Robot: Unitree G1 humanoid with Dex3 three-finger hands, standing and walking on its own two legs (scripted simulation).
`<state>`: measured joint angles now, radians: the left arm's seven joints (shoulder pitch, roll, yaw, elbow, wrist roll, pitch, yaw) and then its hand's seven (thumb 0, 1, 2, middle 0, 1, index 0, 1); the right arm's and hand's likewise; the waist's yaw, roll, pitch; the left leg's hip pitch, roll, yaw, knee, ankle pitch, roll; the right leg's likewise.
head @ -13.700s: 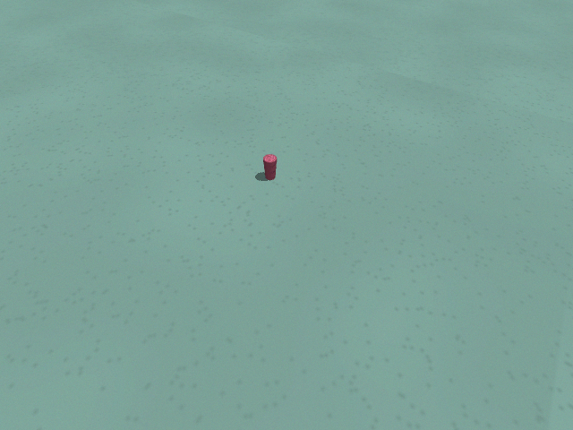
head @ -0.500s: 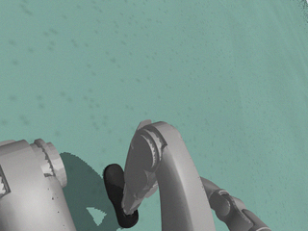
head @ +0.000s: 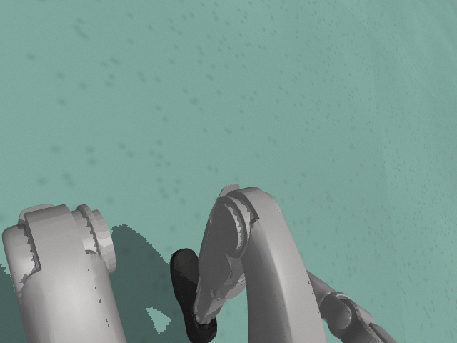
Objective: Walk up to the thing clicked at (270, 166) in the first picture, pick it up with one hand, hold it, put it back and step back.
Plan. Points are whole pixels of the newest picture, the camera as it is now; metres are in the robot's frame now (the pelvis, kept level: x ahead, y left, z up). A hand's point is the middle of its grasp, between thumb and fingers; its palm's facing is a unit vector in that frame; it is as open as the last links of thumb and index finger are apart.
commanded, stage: settle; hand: left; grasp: from the side
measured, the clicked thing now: out of the picture +0.39 +0.32 -0.18
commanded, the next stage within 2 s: lift in 1.48 s
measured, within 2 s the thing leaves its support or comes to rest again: neither
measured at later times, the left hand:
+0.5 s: hand out of the picture +0.36 +0.32 -0.04, palm faces +0.38 -0.92 -0.05, open 9.2 cm
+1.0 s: hand out of the picture +0.37 +0.31 +0.03, palm faces +0.37 -0.93 -0.04, open 9.2 cm
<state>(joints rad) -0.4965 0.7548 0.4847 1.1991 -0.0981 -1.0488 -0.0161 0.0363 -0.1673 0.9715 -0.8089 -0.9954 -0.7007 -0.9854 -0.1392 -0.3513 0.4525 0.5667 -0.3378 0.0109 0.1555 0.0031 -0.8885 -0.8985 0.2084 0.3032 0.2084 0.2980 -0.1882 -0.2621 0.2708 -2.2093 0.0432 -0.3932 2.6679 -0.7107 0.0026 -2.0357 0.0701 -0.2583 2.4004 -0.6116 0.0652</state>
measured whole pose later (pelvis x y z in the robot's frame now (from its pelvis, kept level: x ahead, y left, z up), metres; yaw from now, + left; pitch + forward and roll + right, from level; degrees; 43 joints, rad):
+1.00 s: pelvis +0.03 -0.02 +0.06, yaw +10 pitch +30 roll -6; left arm -0.46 0.41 0.45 0.74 -0.19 -0.61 -0.25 0.02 -0.20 1.00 -0.83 -0.98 -0.73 -0.96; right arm 0.03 -0.29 0.04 0.66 -0.07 0.03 0.07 0.01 -0.89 -0.90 0.21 0.30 0.21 0.30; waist -0.07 -0.02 -0.08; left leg -2.21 0.05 -0.14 2.37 -0.70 -0.02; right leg -2.14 -0.01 -0.08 2.30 -0.70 0.01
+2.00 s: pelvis +0.02 -0.02 +0.12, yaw +13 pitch +32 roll -4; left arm -0.43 0.34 0.40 0.66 -0.20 -0.54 -0.26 0.02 -0.21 1.02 -0.83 -0.99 -0.74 -0.97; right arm 0.10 -0.27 0.00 0.67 -0.02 -0.01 0.03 0.01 -0.91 -0.90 0.21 0.30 0.20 0.30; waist -0.05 0.00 -0.16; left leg -2.05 0.05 -0.09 2.16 -0.67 -0.01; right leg -1.99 -0.02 -0.05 2.12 -0.68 0.01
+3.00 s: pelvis +0.07 +0.00 +0.38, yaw +16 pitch +17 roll -3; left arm -0.12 0.24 0.18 0.31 -0.17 -0.30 -0.06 0.02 -0.22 1.02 -0.82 -1.00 -0.74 -0.97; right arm 0.23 -0.22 0.00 0.63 0.03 -0.06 -0.03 0.01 -0.90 -0.89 0.20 0.30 0.20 0.30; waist -0.03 0.02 -0.13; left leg -1.06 0.05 -0.03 1.29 -0.54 0.00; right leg -1.00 -0.02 -0.05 1.22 -0.53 0.03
